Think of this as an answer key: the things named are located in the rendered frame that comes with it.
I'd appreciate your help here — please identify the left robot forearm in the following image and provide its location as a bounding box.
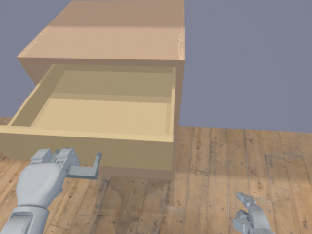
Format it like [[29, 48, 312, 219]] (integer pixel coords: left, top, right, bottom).
[[0, 204, 49, 234]]

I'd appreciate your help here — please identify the cabinet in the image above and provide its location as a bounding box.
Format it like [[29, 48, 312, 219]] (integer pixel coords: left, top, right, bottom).
[[17, 0, 185, 181]]

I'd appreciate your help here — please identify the handle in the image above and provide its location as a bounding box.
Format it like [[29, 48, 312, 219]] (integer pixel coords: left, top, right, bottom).
[[50, 149, 102, 180]]

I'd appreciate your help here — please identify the right robot hand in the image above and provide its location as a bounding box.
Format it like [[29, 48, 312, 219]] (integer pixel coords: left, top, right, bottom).
[[232, 192, 271, 234]]

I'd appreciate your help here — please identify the drawer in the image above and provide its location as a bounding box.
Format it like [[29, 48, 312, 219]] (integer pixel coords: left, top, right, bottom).
[[0, 64, 176, 171]]

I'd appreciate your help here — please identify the left robot hand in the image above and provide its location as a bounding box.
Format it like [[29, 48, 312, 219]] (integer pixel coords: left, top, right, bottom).
[[16, 147, 80, 208]]

